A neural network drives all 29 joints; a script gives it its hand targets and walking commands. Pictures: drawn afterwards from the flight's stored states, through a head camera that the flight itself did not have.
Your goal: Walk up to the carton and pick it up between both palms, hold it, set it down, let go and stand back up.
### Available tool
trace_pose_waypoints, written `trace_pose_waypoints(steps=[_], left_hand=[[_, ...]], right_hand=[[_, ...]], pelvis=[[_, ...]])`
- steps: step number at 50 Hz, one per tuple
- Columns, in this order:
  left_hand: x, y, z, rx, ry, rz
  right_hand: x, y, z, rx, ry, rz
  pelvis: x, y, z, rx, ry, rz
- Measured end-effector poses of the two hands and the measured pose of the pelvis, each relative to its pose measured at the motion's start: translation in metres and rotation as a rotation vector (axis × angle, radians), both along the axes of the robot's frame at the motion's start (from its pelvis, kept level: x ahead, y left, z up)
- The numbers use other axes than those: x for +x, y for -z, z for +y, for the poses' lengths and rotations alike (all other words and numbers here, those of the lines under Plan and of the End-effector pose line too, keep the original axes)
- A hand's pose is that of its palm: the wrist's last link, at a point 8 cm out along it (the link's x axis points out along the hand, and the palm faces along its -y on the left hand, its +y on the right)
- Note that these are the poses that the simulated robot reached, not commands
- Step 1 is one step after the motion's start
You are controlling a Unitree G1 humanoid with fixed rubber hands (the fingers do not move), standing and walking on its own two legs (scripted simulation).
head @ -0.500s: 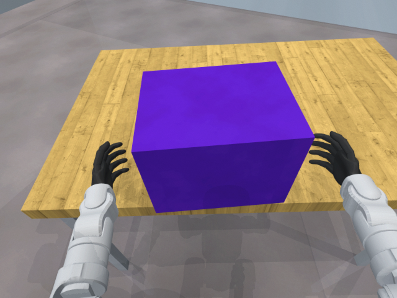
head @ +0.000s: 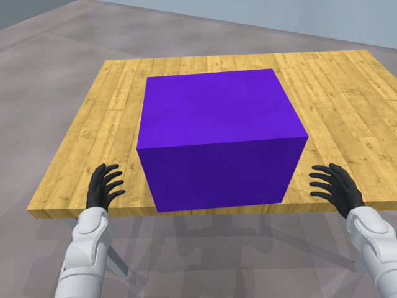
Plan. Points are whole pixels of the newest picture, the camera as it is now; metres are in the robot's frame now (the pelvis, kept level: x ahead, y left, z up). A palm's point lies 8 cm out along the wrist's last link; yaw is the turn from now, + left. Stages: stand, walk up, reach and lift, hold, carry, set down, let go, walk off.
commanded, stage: set down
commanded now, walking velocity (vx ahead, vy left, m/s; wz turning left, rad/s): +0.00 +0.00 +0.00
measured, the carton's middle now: (214, 140) +0.46 +0.01 +0.05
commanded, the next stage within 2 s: none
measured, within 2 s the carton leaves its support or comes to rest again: neither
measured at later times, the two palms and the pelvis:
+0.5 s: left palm (94, 229) +0.23 +0.24 +0.04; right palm (357, 237) +0.24 -0.25 +0.03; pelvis -0.01 +0.00 +0.00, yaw +0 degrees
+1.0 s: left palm (100, 243) +0.21 +0.23 +0.02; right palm (349, 249) +0.22 -0.24 +0.01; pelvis +0.00 +0.00 +0.00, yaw +0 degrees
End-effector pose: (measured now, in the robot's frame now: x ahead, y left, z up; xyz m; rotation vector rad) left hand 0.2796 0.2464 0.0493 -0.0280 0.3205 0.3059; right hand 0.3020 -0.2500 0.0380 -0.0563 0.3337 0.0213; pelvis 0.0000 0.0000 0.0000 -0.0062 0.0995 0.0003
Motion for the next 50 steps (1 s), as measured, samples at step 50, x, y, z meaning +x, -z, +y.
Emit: trace_pose_waypoints(steps=[50], left_hand=[[-0.066,0.028,-0.015,-0.012,0.023,0.164]], right_hand=[[-0.080,0.032,0.013,0.003,-0.030,0.156]], pelvis=[[0.004,-0.002,-0.001,0.004,-0.002,-0.094]])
